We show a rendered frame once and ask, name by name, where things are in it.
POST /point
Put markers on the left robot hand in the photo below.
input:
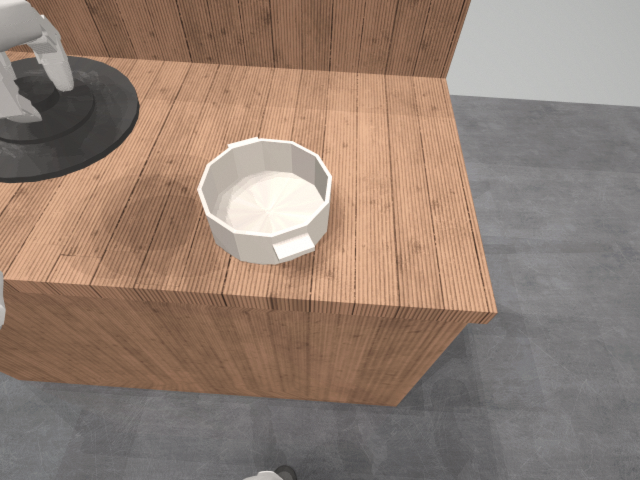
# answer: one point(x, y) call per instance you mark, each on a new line
point(21, 24)

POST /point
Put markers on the table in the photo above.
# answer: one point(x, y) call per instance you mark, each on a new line
point(111, 274)

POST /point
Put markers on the knob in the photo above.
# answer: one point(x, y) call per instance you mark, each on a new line
point(41, 91)

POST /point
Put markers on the lid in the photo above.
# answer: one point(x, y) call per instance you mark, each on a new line
point(86, 124)

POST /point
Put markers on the pot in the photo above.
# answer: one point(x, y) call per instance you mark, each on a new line
point(267, 201)

